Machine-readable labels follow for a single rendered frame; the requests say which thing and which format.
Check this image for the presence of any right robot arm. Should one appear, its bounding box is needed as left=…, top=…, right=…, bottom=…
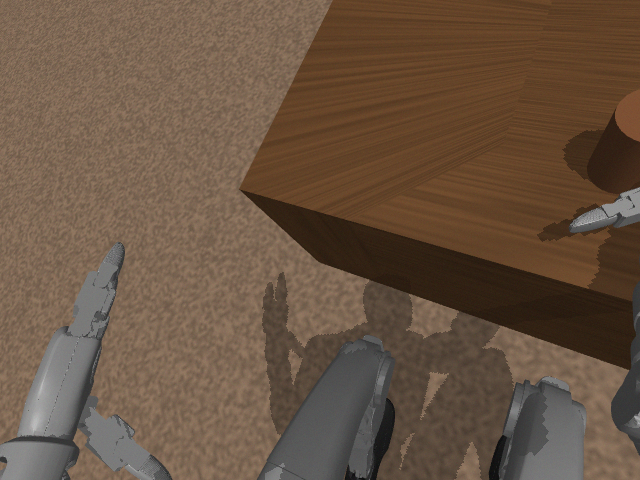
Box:
left=611, top=256, right=640, bottom=456

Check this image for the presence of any left robot arm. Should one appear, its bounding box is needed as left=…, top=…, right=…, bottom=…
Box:
left=0, top=436, right=80, bottom=480

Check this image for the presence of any can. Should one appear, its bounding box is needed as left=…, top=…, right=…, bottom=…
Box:
left=587, top=89, right=640, bottom=194

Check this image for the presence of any right robot hand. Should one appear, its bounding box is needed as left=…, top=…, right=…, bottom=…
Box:
left=569, top=187, right=640, bottom=233

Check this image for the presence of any right robot foot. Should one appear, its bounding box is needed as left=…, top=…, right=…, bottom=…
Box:
left=489, top=435, right=507, bottom=480

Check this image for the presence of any left robot foot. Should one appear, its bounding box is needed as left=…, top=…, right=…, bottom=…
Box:
left=345, top=398, right=395, bottom=480

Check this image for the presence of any left robot hand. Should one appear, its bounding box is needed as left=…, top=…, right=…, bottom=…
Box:
left=17, top=242, right=172, bottom=480

